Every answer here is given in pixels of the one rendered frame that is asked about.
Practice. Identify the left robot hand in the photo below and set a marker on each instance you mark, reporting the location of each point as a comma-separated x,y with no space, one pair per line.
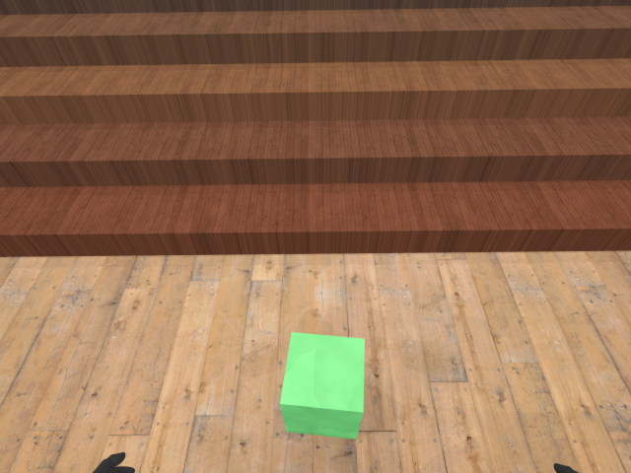
108,465

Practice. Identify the carton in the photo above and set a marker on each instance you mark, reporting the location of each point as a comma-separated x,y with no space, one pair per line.
323,387

